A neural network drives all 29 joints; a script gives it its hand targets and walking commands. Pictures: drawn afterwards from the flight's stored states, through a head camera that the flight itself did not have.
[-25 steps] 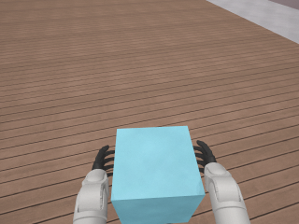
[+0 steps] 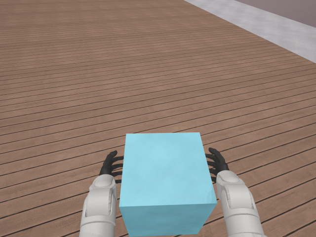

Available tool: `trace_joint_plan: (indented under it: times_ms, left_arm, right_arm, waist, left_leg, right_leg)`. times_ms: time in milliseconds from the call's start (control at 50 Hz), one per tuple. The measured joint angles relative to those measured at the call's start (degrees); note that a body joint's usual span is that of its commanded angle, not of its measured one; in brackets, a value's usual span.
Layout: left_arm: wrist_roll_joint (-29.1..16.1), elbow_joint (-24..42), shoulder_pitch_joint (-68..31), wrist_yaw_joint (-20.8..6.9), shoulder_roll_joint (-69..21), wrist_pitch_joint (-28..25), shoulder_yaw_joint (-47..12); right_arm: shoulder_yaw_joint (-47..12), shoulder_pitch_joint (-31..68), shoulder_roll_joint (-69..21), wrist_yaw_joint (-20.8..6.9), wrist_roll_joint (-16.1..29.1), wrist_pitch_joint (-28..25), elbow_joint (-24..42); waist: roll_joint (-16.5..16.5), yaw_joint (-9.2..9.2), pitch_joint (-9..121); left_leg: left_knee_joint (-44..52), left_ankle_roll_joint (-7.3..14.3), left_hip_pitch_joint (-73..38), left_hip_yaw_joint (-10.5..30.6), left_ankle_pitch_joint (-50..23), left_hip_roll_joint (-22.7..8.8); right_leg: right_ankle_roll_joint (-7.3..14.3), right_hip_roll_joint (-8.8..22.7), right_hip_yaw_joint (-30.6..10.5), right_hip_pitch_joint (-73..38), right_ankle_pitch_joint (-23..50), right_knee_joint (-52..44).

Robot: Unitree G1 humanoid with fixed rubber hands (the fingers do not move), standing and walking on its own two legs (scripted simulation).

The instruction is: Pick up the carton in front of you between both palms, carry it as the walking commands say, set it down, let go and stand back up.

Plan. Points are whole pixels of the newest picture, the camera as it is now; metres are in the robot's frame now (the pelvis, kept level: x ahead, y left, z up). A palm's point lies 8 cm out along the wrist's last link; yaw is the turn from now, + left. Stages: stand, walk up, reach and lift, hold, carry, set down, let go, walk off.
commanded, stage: hold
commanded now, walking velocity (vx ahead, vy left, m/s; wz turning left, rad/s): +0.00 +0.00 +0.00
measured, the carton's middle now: (163, 186) +0.30 +0.00 -0.05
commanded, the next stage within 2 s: set down in 0.28 s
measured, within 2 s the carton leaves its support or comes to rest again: neither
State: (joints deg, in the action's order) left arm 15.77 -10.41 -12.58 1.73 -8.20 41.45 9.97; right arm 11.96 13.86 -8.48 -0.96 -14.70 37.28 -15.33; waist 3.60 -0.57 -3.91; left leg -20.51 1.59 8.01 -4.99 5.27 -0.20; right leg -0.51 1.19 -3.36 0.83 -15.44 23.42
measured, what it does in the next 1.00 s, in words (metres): lowers itself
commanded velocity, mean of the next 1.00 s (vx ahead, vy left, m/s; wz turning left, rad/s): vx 0.00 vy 0.00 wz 0.00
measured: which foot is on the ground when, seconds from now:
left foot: down 0.00-1.00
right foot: down 0.00-1.00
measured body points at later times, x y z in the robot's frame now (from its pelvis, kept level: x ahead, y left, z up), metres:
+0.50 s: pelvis +0.00 +0.00 +0.00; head -0.02 +0.02 +0.44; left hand +0.32 +0.15 +0.02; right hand +0.32 -0.15 +0.03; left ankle +0.08 +0.10 -0.74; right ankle -0.02 -0.14 -0.74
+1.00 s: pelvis -0.03 -0.02 -0.09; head +0.21 +0.01 +0.29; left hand +0.38 +0.16 -0.19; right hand +0.38 -0.15 -0.18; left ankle +0.08 +0.11 -0.74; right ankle -0.02 -0.14 -0.74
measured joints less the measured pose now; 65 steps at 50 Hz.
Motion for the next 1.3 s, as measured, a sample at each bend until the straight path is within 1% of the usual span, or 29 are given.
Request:
trace_joint_plan:
  times_ms: [180, 380, 460, 560, 620, 660, 700, 740, 780, 840, 920, 980, 1020, 1060, 1180, 1240, 1300]
  left_arm:
    - [0.8, -1.9, -1.6, -0.7, -0.3, 0.4, 1.0]
    - [1.6, -3.4, -3.2, -1.5, -0.7, 0.1, 2.6]
    - [3.7, -7.1, -6.8, -2.1, -1.7, -1.8, 6.5]
    - [6.9, -14.5, -13.9, -4.2, -1.6, -6.6, 13.6]
    - [8.6, -18.2, -18.1, -5.4, -0.9, -10.0, 16.3]
    - [9.4, -19.8, -20.1, -5.9, -0.4, -12.7, 17.3]
    - [9.5, -20.9, -21.4, -6.2, 0.2, -15.8, 17.5]
    - [8.9, -21.4, -22.1, -6.3, 1.0, -19.3, 17.1]
    - [7.7, -21.7, -22.5, -6.0, 1.9, -22.8, 16.4]
    - [4.6, -22.0, -23.1, -5.3, 3.5, -27.2, 14.6]
    - [-0.2, -20.8, -23.4, -3.8, 5.2, -30.4, 11.5]
    - [-2.7, -19.6, -24.1, -3.1, 6.3, -31.0, 10.5]
    - [-3.2, -19.6, -25.3, -3.1, 6.7, -30.9, 10.8]
    - [-2.7, -20.3, -27.2, -3.5, 6.6, -30.4, 11.9]
    - [1.1, -22.8, -34.1, -4.7, 6.0, -26.8, 16.4]
    - [2.4, -23.1, -36.7, -4.8, 6.1, -25.2, 17.6]
    - [2.8, -23.0, -38.7, -4.6, 6.6, -24.0, 17.8]
  right_arm:
    - [2.0, 1.3, -0.3, -0.9, -1.2, 0.1, -1.7]
    - [3.2, 2.7, -0.6, -1.2, -2.2, -0.1, -3.0]
    - [6.1, 6.1, -1.6, -1.2, -4.0, -1.7, -6.6]
    - [13.5, 12.8, -4.1, -1.2, -8.2, -6.2, -12.6]
    - [17.5, 16.1, -5.4, -1.1, -10.6, -9.5, -14.3]
    - [19.0, 17.7, -5.8, -0.9, -11.6, -11.9, -14.8]
    - [19.5, 18.6, -5.9, -0.5, -11.8, -14.6, -14.9]
    - [19.0, 19.2, -5.9, 0.1, -11.1, -17.6, -14.7]
    - [18.0, 19.4, -5.7, 1.1, -9.5, -20.7, -14.5]
    - [15.5, 19.5, -4.7, 2.8, -5.8, -24.8, -14.3]
    - [11.2, 19.2, -2.6, 5.1, 0.8, -28.5, -13.4]
    - [9.0, 20.3, -1.5, 6.3, 4.4, -29.5, -13.1]
    - [9.0, 21.5, -1.3, 6.6, 5.4, -29.2, -12.9]
    - [9.8, 23.1, -1.2, 6.6, 5.5, -28.2, -12.8]
    - [14.9, 29.5, -1.1, 5.3, 2.7, -24.3, -14.2]
    - [16.6, 32.5, -0.8, 4.7, 1.3, -22.9, -15.2]
    - [17.3, 35.1, -0.2, 4.5, 0.7, -22.1, -16.0]
  waist:
    - [0.2, -0.05, 0.6]
    - [0.2, -0.26, 0.4]
    - [0.4, -0.59, -0.3]
    - [0.7, -0.98, -1.7]
    - [0.9, -1.03, -2.9]
    - [0.9, -1.09, -3.5]
    - [0.7, -1.13, -4.2]
    - [0.4, -1.09, -4.7]
    - [0.1, -1.01, -4.9]
    - [-0.3, -0.96, -4.4]
    - [0.0, -1.31, -1.3]
    - [0.0, -1.38, 2.1]
    - [-0.3, -1.09, 4.3]
    - [-0.5, -0.93, 6.1]
    - [-0.2, -1.30, 9.3]
    - [0.1, -1.46, 10.1]
    - [0.3, -1.47, 10.7]
  left_leg:
    - [0.4, 0.6, -0.8, -0.8, 0.1, 0.4]
    - [0.5, 0.4, -1.2, -0.6, 0.0, 0.4]
    - [-1.1, 0.2, 0.2, 0.1, 0.6, 0.5]
    - [-6.0, -0.2, 5.1, 1.7, 2.6, 0.3]
    - [-9.3, -0.5, 10.0, 2.3, 3.5, 0.0]
    - [-11.5, -0.7, 14.2, 2.7, 3.9, -0.1]
    - [-13.7, -0.8, 19.1, 3.3, 4.2, -0.3]
    - [-15.9, -1.0, 24.6, 3.9, 4.4, -0.4]
    - [-18.4, -1.1, 30.8, 4.5, 4.6, -0.7]
    - [-22.5, -1.4, 40.4, 5.2, 5.1, -1.0]
    - [-28.3, -1.9, 53.3, 6.1, 6.1, -1.2]
    - [-32.7, -2.8, 61.2, 7.4, 7.5, -1.2]
    - [-35.4, -3.1, 65.5, 7.7, 8.3, -1.2]
    - [-37.9, -2.9, 69.2, 7.6, 8.9, -1.2]
    - [-45.0, -2.5, 78.3, 7.5, 10.6, -1.2]
    - [-48.5, -2.5, 83.0, 7.6, 11.3, -1.1]
    - [-52.2, -2.4, 87.8, 7.9, 12.1, -0.9]
  right_leg:
    - [0.3, 0.3, -1.0, -0.5, 0.1, -0.3]
    - [0.1, 0.2, -1.1, -0.7, -0.2, 0.1]
    - [0.2, -0.1, -1.1, 0.9, -1.1, 2.1]
    - [0.2, -1.0, -1.3, 5.8, -2.8, 6.9]
    - [0.0, -1.5, -0.8, 10.4, -3.9, 10.2]
    - [-0.1, -1.7, -0.4, 14.5, -4.5, 12.6]
    - [-0.1, -1.9, 0.1, 19.3, -5.1, 14.9]
    - [0.0, -2.2, 0.7, 24.6, -5.6, 17.2]
    - [0.1, -2.6, 1.3, 30.5, -6.0, 19.7]
    - [0.3, -3.1, 2.0, 40.0, -6.8, 23.8]
    - [0.2, -3.8, 2.0, 53.0, -8.2, 29.9]
    - [0.2, -4.6, 1.5, 61.2, -9.2, 34.4]
    - [0.0, -4.9, 1.4, 65.6, -9.9, 37.1]
    - [-0.2, -5.0, 1.2, 69.2, -10.6, 39.8]
    - [-0.6, -5.4, 1.1, 78.4, -12.7, 47.2]
    - [-0.7, -5.5, 1.3, 82.8, -13.7, 50.7]
    - [-0.9, -5.5, 1.5, 87.3, -14.7, 54.4]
